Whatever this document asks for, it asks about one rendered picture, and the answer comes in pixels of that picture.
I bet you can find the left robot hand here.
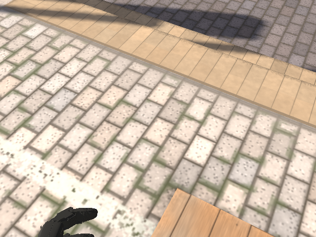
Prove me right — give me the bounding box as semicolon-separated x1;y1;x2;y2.
38;206;98;237

